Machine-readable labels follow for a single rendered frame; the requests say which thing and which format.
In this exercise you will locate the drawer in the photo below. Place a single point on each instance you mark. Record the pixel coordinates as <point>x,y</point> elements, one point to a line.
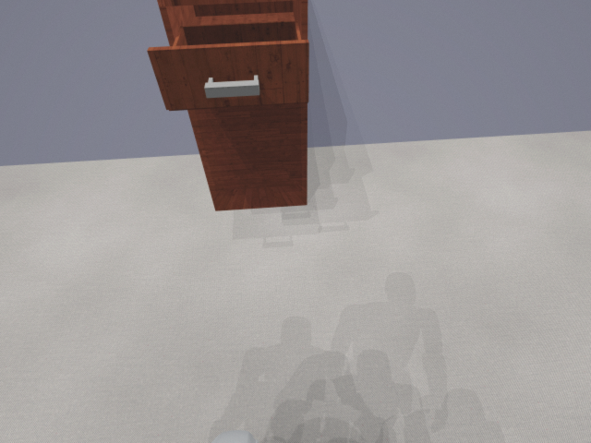
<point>233,52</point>

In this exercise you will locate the cabinet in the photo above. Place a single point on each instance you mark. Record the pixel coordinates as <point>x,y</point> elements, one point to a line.
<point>256,156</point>

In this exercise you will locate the handle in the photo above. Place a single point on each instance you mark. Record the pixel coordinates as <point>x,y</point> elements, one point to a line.
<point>232,88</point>

